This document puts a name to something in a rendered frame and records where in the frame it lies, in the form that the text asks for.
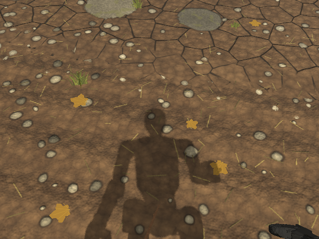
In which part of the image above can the right robot hand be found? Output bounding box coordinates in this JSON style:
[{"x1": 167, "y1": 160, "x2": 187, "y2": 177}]
[{"x1": 268, "y1": 223, "x2": 319, "y2": 239}]

